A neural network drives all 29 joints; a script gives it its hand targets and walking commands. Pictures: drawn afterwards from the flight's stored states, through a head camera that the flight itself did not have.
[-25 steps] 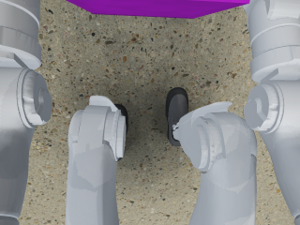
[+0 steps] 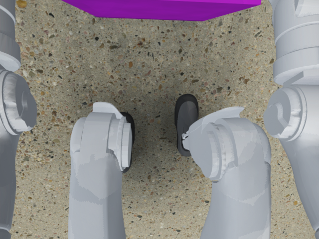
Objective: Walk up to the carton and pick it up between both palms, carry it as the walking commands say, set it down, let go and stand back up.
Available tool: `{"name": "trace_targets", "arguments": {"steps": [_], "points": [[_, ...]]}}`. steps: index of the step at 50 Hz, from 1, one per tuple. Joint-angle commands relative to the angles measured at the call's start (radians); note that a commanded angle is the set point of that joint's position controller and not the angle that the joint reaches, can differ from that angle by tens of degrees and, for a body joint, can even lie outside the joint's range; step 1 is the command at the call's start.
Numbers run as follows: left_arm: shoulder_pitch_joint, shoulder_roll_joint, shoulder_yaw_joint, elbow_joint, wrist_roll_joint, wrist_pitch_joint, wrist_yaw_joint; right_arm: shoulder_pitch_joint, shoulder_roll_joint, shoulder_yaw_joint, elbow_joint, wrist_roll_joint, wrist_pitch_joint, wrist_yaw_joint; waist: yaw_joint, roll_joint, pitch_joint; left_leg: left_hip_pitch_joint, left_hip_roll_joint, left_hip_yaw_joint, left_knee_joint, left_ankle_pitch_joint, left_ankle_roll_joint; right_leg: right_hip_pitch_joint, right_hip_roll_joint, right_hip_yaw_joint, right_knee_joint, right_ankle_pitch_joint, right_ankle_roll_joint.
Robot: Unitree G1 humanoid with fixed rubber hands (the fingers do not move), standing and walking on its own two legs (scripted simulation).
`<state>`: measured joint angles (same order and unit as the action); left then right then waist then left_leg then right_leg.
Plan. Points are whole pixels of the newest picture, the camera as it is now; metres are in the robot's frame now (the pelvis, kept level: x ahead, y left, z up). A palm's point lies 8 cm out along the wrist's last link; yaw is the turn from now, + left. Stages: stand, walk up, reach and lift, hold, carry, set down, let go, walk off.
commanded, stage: set down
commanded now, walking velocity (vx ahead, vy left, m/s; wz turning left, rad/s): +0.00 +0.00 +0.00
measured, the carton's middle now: out of the picture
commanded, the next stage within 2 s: let go in 1.16 s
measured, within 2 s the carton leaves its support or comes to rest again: neither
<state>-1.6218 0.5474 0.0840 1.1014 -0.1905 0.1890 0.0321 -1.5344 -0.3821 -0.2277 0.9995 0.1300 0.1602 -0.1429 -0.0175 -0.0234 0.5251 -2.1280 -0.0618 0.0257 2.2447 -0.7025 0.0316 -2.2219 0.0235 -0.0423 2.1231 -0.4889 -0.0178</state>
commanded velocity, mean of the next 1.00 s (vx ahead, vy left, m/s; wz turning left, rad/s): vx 0.00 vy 0.00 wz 0.00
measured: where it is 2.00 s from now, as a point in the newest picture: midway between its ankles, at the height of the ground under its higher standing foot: (154, 143)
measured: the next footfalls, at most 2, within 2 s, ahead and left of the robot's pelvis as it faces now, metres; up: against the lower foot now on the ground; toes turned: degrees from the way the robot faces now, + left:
none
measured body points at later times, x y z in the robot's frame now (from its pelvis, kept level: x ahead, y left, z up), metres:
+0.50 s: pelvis +0.00 +0.00 +0.10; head +0.38 +0.00 +0.33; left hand +0.61 +0.22 -0.03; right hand +0.59 -0.21 -0.03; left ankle +0.08 +0.10 -0.34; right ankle +0.14 -0.11 -0.34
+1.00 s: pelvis +0.00 +0.00 +0.22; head +0.36 +0.01 +0.47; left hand +0.60 +0.24 +0.12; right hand +0.57 -0.22 +0.11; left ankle +0.08 +0.10 -0.34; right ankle +0.14 -0.11 -0.34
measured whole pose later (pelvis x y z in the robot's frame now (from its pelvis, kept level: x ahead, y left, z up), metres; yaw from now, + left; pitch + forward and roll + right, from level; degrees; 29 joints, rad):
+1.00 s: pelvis +0.00 +0.00 +0.22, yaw +1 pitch +28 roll -2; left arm -1.55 0.60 0.10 0.87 -0.21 0.43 0.00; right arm -1.39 -0.44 -0.23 0.66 0.16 0.45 -0.11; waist -0.03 0.02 0.52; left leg -1.46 -0.07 -0.04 1.46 -0.48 0.03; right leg -1.50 0.02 -0.04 1.34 -0.33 -0.02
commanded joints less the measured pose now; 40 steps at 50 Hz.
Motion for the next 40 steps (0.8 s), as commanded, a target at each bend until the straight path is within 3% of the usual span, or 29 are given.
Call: {"name": "trace_targets", "arguments": {"steps": [1, 5, 6, 8, 14, 15, 19, 23, 25, 28, 32, 34, 40], "points": [[-0.36, 0.271, 0.009, -0.477, -0.084, 0.022, 0.035, -0.282, -0.295, -0.048, -0.383, 0.11, 0.048, -0.042, -0.041, 0.143, -2.073, 0.688, 0.027, -0.034, -0.274, 0.531, -0.031, 1.143, 0.003, 0.021, -0.054, 0.524, -0.022], [-0.338, 0.291, 0.05, -0.374, -0.022, 0.081, 0.024, -0.222, -0.27, -0.05, -0.247, 0.087, 0.123, -0.032, -0.033, 0.154, -1.816, 0.618, 0.027, -0.036, -0.366, 0.341, -0.02, 0.981, 0.003, 0.018, -0.148, 0.316, -0.03], [-0.336, 0.288, 0.045, -0.367, -0.02, 0.094, 0.019, -0.23, -0.266, -0.054, -0.252, 0.08, 0.132, -0.029, -0.045, 0.141, -1.789, 0.618, 0.028, -0.044, -0.393, 0.309, -0.015, 0.982, 0.002, 0.016, -0.168, 0.287, -0.027], [-0.304, 0.262, 0.051, -0.299, 0.001, 0.112, 0.009, -0.251, -0.26, -0.056, -0.262, 0.066, 0.142, -0.021, -0.041, 0.119, -1.717, 0.583, 0.025, -0.044, -0.429, 0.261, -0.012, 0.956, 0.008, 0.012, -0.208, 0.236, -0.026], [-0.304, 0.254, 0.049, -0.387, -0.027, 0.123, -0.012, -0.27, -0.254, -0.07, -0.418, 0.04, 0.157, -0.017, -0.056, 0.055, -1.925, 0.652, 0.006, -0.046, -0.485, 0.393, -0.01, 1.178, 0.027, 0.02, -0.28, 0.41, -0.017], [-0.296, 0.262, 0.058, -0.391, -0.025, 0.12, -0.016, -0.266, -0.251, -0.071, -0.43, 0.044, 0.158, -0.018, -0.043, 0.062, -1.95, 0.646, 0.003, -0.04, -0.494, 0.414, -0.013, 1.218, 0.028, 0.025, -0.288, 0.446, -0.017], [-0.278, 0.286, 0.066, -0.493, -0.034, 0.124, -0.019, -0.213, -0.268, -0.083, -0.523, 0.047, 0.174, -0.017, -0.05, 0.056, -2.116, 0.74, -0.005, -0.04, -0.537, 0.523, -0.018, 1.331, 0.039, 0.025, -0.328, 0.563, -0.014], [-0.223, 0.291, 0.076, -0.482, -0.02, 0.138, -0.024, -0.113, -0.264, -0.088, -0.473, 0.056, 0.2, -0.006, -0.054, 0.084, -2.108, 0.781, -0.003, -0.04, -0.599, 0.554, -0.027, 1.363, 0.046, 0.031, -0.39, 0.597, -0.017], [-0.207, 0.291, 0.073, -0.505, -0.015, 0.143, -0.025, -0.098, -0.263, -0.084, -0.508, 0.067, 0.203, 0.0, -0.045, 0.102, -2.161, 0.857, -0.002, -0.045, -0.633, 0.611, -0.031, 1.384, 0.048, 0.03, -0.423, 0.629, -0.017], [-0.193, 0.291, 0.069, -0.53, -0.016, 0.158, -0.022, -0.083, -0.302, -0.115, -0.549, 0.065, 0.207, 0.002, -0.067, 0.13, -2.209, 0.967, 0.003, -0.065, -0.68, 0.697, -0.042, 1.389, 0.054, 0.018, -0.477, 0.664, -0.018], [-0.206, 0.291, 0.069, -0.532, -0.027, 0.174, -0.022, -0.121, -0.319, -0.097, -0.597, 0.086, 0.221, 0.013, -0.049, 0.133, -2.206, 1.053, 0.007, -0.066, -0.744, 0.719, -0.039, 1.389, 0.055, 0.022, -0.561, 0.629, -0.014], [-0.233, 0.291, 0.062, -0.554, -0.029, 0.178, -0.02, -0.124, -0.33, -0.102, -0.599, 0.088, 0.228, 0.014, -0.057, 0.142, -2.227, 1.101, 0.01, -0.071, -0.784, 0.733, -0.042, 1.411, 0.054, 0.024, -0.598, 0.637, -0.012], [-0.3, 0.29, 0.044, -0.428, -0.032, 0.196, -0.037, -0.177, -0.322, -0.089, -0.463, 0.096, 0.254, 0.032, -0.063, 0.131, -2.022, 1.065, 0.026, -0.072, -0.92, 0.523, -0.032, 1.397, 0.033, 0.038, -0.734, 0.463, -0.01]]}}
